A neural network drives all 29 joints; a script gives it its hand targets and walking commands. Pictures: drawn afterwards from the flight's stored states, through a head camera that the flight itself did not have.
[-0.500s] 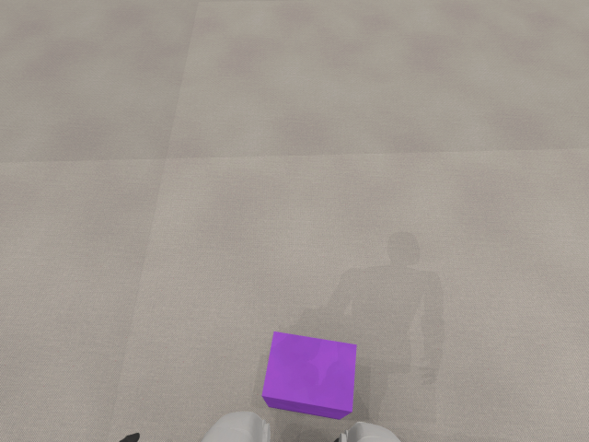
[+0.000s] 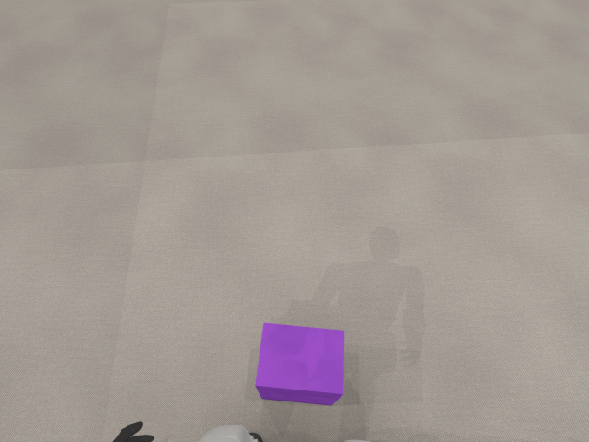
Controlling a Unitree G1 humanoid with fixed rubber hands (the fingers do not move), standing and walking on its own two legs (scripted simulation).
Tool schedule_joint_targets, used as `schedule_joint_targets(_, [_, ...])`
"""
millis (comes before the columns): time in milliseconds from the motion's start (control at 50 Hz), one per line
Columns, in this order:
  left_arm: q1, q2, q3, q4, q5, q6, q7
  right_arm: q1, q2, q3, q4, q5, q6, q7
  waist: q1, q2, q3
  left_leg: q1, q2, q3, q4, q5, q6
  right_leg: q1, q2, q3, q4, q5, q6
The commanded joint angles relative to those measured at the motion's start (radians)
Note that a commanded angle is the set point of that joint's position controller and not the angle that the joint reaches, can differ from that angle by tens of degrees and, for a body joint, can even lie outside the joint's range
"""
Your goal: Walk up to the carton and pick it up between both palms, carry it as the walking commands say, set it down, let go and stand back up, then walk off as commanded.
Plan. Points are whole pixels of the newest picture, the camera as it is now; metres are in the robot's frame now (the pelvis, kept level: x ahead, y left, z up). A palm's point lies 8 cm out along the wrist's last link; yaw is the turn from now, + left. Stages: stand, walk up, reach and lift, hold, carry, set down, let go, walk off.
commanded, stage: walk up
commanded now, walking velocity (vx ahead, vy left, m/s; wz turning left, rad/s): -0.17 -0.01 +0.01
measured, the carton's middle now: (299, 367) +0.32 -0.01 -0.63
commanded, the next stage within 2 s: stand in 1.16 s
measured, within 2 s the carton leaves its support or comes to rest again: neither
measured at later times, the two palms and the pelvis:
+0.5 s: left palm out of the picture -0.03 +0.22 -0.14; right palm out of the picture -0.01 -0.21 -0.13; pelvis -0.03 +0.00 +0.01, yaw +1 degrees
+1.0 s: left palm out of the picture -0.05 +0.24 -0.14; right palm out of the picture -0.04 -0.18 -0.13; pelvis -0.02 +0.03 +0.01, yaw +1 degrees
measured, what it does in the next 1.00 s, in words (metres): steps on the spot: left foot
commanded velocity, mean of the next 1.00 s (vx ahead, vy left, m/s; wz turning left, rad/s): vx -0.02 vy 0.00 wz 0.01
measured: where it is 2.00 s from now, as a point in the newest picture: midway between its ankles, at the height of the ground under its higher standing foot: outside the picture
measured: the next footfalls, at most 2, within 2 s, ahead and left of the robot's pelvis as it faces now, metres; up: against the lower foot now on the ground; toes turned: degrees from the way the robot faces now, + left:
left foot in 0.28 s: -0.02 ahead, +0.11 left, +0.00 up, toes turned -3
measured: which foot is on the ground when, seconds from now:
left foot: down 0.00-0.02, up 0.04-0.26, down 0.28-1.00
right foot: down 0.00-1.00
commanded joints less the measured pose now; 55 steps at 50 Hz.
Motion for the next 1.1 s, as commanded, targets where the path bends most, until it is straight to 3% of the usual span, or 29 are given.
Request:
schedule_joint_targets(0, [0.198, 0.21, 0.051, -0.017, 0.033, -0.037, 0.002, 0.018, -0.116, -0.048, -0.08, 0.022, 0.007, -0.01, 0.04, -0.247, -0.214, -0.175, -0.011, -0.057, 0.163, -0.109, -0.038, 0.238, -0.321, 0.258, -0.228, 0.678, -0.153])
schedule_joint_targets(20, [0.176, 0.196, 0.04, -0.011, 0.041, -0.037, 0.014, 0.003, -0.106, -0.044, -0.079, 0.025, 0.023, -0.019, 0.079, -0.355, -0.146, -0.164, -0.05, -0.071, 0.428, -0.399, -0.046, 0.068, -0.436, 0.312, -0.2, 0.964, -0.295])
schedule_joint_targets(40, [0.114, 0.174, 0.042, -0.026, 0.044, -0.051, 0.025, 0.022, -0.124, -0.051, -0.055, 0.02, 0.029, -0.012, 0.032, -0.252, -0.163, -0.165, -0.011, -0.118, 0.523, -0.379, -0.048, 0.09, -0.413, 0.271, -0.177, 0.982, -0.301])
schedule_joint_targets(60, [0.108, 0.152, 0.045, -0.046, 0.034, -0.054, 0.031, 0.045, -0.124, -0.053, -0.039, 0.014, 0.025, 0.0, 0.004, -0.146, -0.201, -0.201, -0.011, -0.109, 0.583, -0.345, -0.045, 0.157, -0.377, 0.202, -0.163, 1.004, -0.27])
schedule_joint_targets(80, [0.068, 0.152, 0.038, -0.065, 0.031, -0.053, 0.032, 0.045, -0.114, -0.047, -0.036, 0.012, 0.022, 0.004, -0.012, -0.13, -0.218, -0.149, 0.002, -0.13, 0.576, -0.308, -0.054, 0.103, -0.338, 0.167, -0.148, 0.951, -0.247])
schedule_joint_targets(100, [0.022, 0.125, 0.03, -0.061, 0.037, -0.044, 0.038, 0.058, -0.096, -0.035, -0.043, 0.02, 0.011, 0.012, -0.031, -0.188, -0.196, -0.111, 0.013, -0.122, 0.522, -0.263, -0.046, 0.042, -0.295, 0.14, -0.172, 0.795, -0.22])
schedule_joint_targets(140, [0.065, 0.054, 0.025, -0.013, 0.048, -0.055, 0.025, 0.063, -0.075, -0.022, -0.013, 0.015, -0.004, 0.024, -0.01, -0.153, -0.216, -0.08, 0.007, -0.098, 0.195, -0.191, -0.046, 0.136, -0.184, 0.11, -0.21, 0.407, -0.163])
schedule_joint_targets(180, [0.104, 0.085, 0.03, 0.003, 0.041, -0.054, 0.017, 0.042, -0.07, -0.019, -0.01, 0.017, 0.006, 0.022, 0.028, -0.187, -0.166, 0.015, -0.029, -0.072, 0.056, -0.161, -0.044, 0.095, -0.175, 0.137, -0.232, 0.281, -0.163])
schedule_joint_targets(200, [0.1, 0.091, 0.028, 0.013, 0.033, -0.057, 0.018, 0.067, -0.066, -0.018, 0.003, 0.019, 0.006, 0.012, -0.001, -0.168, -0.141, 0.07, -0.02, -0.064, -0.088, -0.108, -0.053, 0.074, -0.197, 0.151, -0.239, 0.261, -0.147])
schedule_joint_targets(240, [0.104, 0.106, 0.029, 0.013, 0.015, -0.055, 0.011, 0.132, -0.096, -0.02, 0.051, 0.027, -0.008, -0.003, -0.027, -0.076, -0.164, 0.264, 0.008, -0.105, -0.256, 0.113, -0.054, -0.004, -0.195, 0.159, -0.232, 0.229, -0.112])
schedule_joint_targets(260, [0.131, 0.068, 0.021, 0.016, 0.007, -0.06, 0.002, 0.171, -0.129, -0.02, 0.088, 0.02, -0.024, -0.002, -0.014, -0.013, -0.19, 0.326, 0.093, -0.205, -0.241, 0.207, -0.026, -0.049, -0.133, 0.127, -0.214, 0.171, -0.081])
schedule_joint_targets(280, [0.126, 0.053, 0.011, 0.013, 0.002, -0.066, -0.001, 0.081, -0.134, -0.019, 0.061, 0.02, -0.027, 0.007, 0.014, 0.072, -0.15, 0.231, 0.09, -0.204, -0.202, 0.231, -0.002, -0.008, -0.095, 0.099, -0.271, 0.155, -0.066])
schedule_joint_targets(300, [0.12, 0.047, 0.011, 0.038, -0.003, -0.061, 0.004, 0.044, -0.102, 0.001, 0.083, 0.026, -0.032, 0.014, 0.001, 0.092, -0.146, 0.117, 0.099, -0.22, -0.23, 0.123, 0.008, 0.129, -0.088, 0.07, -0.277, 0.192, -0.042])
schedule_joint_targets(320, [0.129, 0.058, 0.017, 0.061, 0.005, -0.059, 0.003, 0.058, -0.084, 0.006, 0.092, 0.024, -0.035, 0.013, -0.002, 0.014, -0.104, 0.095, 0.077, -0.211, -0.275, 0.082, -0.001, 0.128, -0.079, 0.076, -0.255, 0.19, -0.042])
schedule_joint_targets(380, [0.123, 0.049, 0.017, 0.098, 0.014, -0.065, -0.003, 0.084, -0.084, 0.011, 0.106, 0.019, -0.044, -0.002, -0.01, 0.097, -0.117, 0.184, 0.083, -0.175, -0.274, 0.156, -0.004, 0.097, -0.097, 0.063, -0.256, 0.209, -0.035])
schedule_joint_targets(440, [0.163, 0.012, -0.001, 0.127, 0.01, -0.064, -0.002, 0.089, -0.086, 0.009, 0.118, 0.02, -0.041, -0.001, -0.01, 0.094, -0.066, 0.138, 0.092, -0.204, -0.308, 0.081, 0.002, 0.084, -0.07, 0.058, -0.272, 0.164, -0.024])
schedule_joint_targets(480, [0.165, 0.035, -0.001, 0.131, 0.009, -0.066, 0.002, 0.108, -0.093, 0.012, 0.124, 0.025, -0.048, -0.004, -0.011, 0.012, -0.043, 0.124, 0.094, -0.223, -0.32, 0.074, -0.001, 0.089, -0.075, 0.043, -0.252, 0.192, -0.02])
schedule_joint_targets(500, [0.179, 0.022, -0.007, 0.143, 0.009, -0.067, 0.005, 0.109, -0.094, 0.015, 0.138, 0.027, -0.05, -0.004, -0.013, 0.044, -0.006, 0.099, 0.092, -0.209, -0.317, 0.086, -0.003, 0.091, -0.084, 0.05, -0.252, 0.204, -0.016])
schedule_joint_targets(560, [0.2, 0.01, -0.013, 0.154, 0.009, -0.07, 0.01, 0.131, -0.064, 0.013, 0.145, 0.026, -0.051, -0.002, -0.009, -0.007, -0.064, 0.198, 0.073, -0.183, -0.284, 0.226, 0.007, 0.049, -0.09, 0.048, -0.251, 0.209, -0.022])
schedule_joint_targets(640, [0.231, -0.001, -0.019, 0.17, 0.011, -0.068, 0.016, 0.163, -0.071, 0.011, 0.155, 0.031, -0.053, -0.005, -0.016, -0.024, -0.046, 0.193, 0.084, -0.182, -0.284, 0.199, 0.01, 0.045, -0.09, 0.044, -0.253, 0.218, -0.01])
schedule_joint_targets(660, [0.246, 0.008, -0.015, 0.18, 0.009, -0.065, 0.01, 0.173, -0.068, 0.02, 0.164, 0.027, -0.055, -0.01, -0.012, 0.035, -0.064, 0.176, 0.092, -0.198, -0.289, 0.189, 0.0, 0.06, -0.086, 0.029, -0.242, 0.192, 0.001])
schedule_joint_targets(720, [0.251, 0.029, -0.011, 0.186, 0.011, -0.066, 0.016, 0.175, -0.087, 0.015, 0.163, 0.025, -0.055, -0.007, -0.002, -0.027, -0.026, 0.154, 0.082, -0.185, -0.287, 0.207, 0.003, 0.07, -0.094, 0.036, -0.254, 0.219, -0.008])
schedule_joint_targets(780, [0.256, 0.001, -0.014, 0.185, 0.009, -0.069, 0.014, 0.182, -0.059, 0.021, 0.171, 0.028, -0.06, -0.013, 0.0, 0.045, -0.046, 0.156, 0.077, -0.19, -0.287, 0.213, 0.009, 0.066, -0.097, 0.032, -0.225, 0.196, 0.001])
schedule_joint_targets(860, [0.263, 0.0, -0.024, 0.185, 0.012, -0.066, 0.024, 0.221, -0.05, 0.012, 0.173, 0.024, -0.06, -0.013, -0.014, -0.013, -0.033, 0.173, 0.083, -0.198, -0.272, 0.296, 0.012, 0.045, -0.101, 0.022, -0.206, 0.229, 0.002])
schedule_joint_targets(960, [0.218, 0.032, -0.015, 0.166, 0.009, -0.062, 0.02, 0.233, -0.036, 0.021, 0.164, 0.016, -0.065, -0.013, -0.016, -0.001, -0.004, 0.141, 0.099, -0.203, -0.29, 0.311, 0.0, 0.052, -0.102, 0.018, -0.203, 0.206, 0.001])
schedule_joint_targets(1000, [0.23, 0.015, -0.022, 0.175, 0.013, -0.063, 0.02, 0.197, -0.077, 0.01, 0.141, 0.022, -0.065, -0.013, -0.011, 0.054, 0.032, 0.12, 0.07, -0.184, -0.264, 0.317, 0.013, 0.05, -0.11, 0.022, -0.213, 0.229, 0.009])
schedule_joint_targets(1020, [0.256, 0.026, -0.021, 0.18, 0.01, -0.065, 0.021, 0.238, -0.037, 0.017, 0.156, 0.021, -0.064, -0.012, -0.014, -0.01, -0.049, 0.18, 0.071, -0.2, -0.276, 0.289, 0.009, 0.063, -0.109, 0.012, -0.203, 0.218, 0.004])
schedule_joint_targets(1060, [0.263, 0.004, -0.022, 0.181, 0.004, -0.059, 0.022, 0.245, -0.053, 0.019, 0.158, 0.02, -0.063, -0.009, -0.012, 0.073, 0.009, 0.116, 0.098, -0.217, -0.29, 0.299, -0.015, 0.064, -0.101, 0.005, -0.169, 0.163, 0.014])
schedule_joint_targets(1080, [0.242, 0.016, -0.021, 0.174, 0.008, -0.062, 0.024, 0.241, -0.036, 0.017, 0.15, 0.018, -0.069, -0.009, -0.019, 0.015, -0.026, 0.146, 0.081, -0.201, -0.277, 0.291, -0.001, 0.061, -0.108, 0.025, -0.192, 0.19, 0.004])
